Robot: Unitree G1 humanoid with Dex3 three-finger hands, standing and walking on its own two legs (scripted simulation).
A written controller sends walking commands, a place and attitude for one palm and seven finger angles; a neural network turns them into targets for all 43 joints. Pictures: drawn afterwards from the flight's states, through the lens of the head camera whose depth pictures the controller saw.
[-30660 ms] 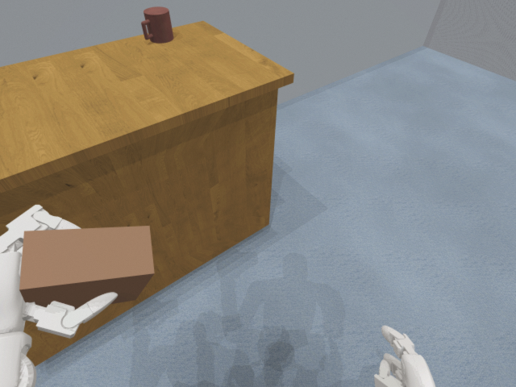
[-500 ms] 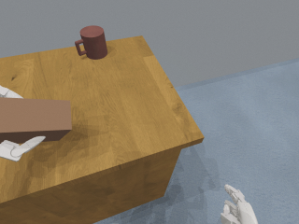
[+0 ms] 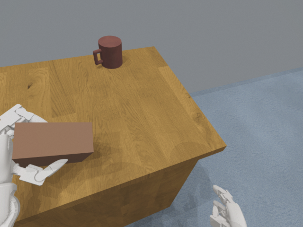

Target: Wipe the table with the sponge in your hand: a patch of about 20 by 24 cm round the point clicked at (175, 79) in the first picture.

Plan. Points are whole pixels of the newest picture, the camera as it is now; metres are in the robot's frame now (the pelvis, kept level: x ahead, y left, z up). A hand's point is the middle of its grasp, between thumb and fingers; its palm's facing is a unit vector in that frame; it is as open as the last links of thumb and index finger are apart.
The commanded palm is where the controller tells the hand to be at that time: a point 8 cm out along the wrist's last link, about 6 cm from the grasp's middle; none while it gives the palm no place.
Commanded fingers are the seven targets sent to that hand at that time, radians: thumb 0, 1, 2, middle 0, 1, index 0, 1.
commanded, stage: come to a stop and stand still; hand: left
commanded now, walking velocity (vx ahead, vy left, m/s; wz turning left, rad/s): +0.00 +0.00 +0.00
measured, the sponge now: (65, 145) +0.24 +0.21 +0.14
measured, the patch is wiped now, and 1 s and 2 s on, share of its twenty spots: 0.00 0.00 0.00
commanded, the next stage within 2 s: look again from close up in 0.26 s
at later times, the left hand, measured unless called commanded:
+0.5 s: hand (28, 143) +0.22 +0.27 +0.16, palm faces +0.41 -0.85 -0.34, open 9.9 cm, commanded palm +0.16 +0.30 +0.17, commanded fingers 0.00 0.10 1.30 -1.20 -1.60 -1.20 -1.60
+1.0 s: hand (42, 143) +0.23 +0.24 +0.16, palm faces +0.40 -0.85 -0.35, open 9.9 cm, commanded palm +0.16 +0.27 +0.17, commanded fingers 0.00 0.10 1.30 -1.20 -1.60 -1.20 -1.60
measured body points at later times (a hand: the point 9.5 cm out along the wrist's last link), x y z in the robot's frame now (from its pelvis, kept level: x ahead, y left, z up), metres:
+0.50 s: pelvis +0.01 +0.02 +0.00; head +0.03 +0.05 +0.45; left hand +0.20 +0.31 +0.18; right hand +0.19 -0.20 -0.07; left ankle +0.01 +0.08 -0.74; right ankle +0.02 -0.12 -0.74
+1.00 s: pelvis +0.01 -0.01 +0.00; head +0.04 +0.02 +0.45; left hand +0.20 +0.29 +0.18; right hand +0.19 -0.23 -0.07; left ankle +0.01 +0.08 -0.74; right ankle +0.02 -0.12 -0.74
